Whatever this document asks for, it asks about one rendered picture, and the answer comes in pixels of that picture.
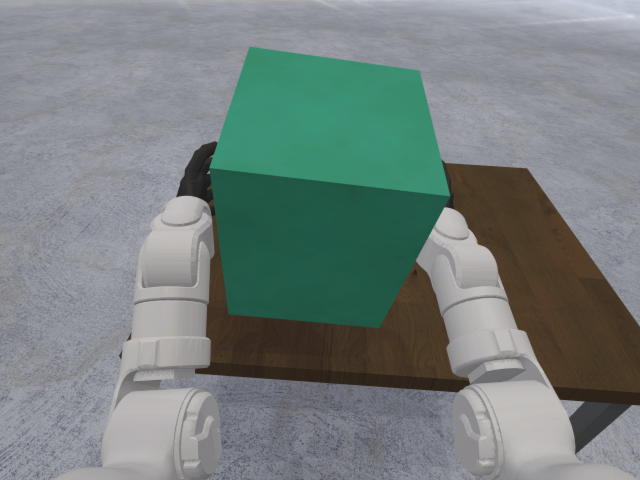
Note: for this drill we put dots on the right robot hand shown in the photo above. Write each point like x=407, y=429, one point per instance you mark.
x=450, y=201

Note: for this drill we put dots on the left robot hand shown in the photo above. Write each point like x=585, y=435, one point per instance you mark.
x=196, y=180

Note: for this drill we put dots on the robot right forearm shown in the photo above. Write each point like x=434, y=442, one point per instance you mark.
x=485, y=343

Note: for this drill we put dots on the carton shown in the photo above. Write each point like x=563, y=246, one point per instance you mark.
x=327, y=181

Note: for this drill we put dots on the robot left forearm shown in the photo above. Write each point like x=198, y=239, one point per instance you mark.
x=168, y=338

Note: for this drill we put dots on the table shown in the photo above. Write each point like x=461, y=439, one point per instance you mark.
x=583, y=336

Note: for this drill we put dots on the left robot upper arm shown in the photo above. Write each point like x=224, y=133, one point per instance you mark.
x=169, y=434

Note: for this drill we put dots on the right robot upper arm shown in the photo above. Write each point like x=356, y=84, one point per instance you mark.
x=517, y=430

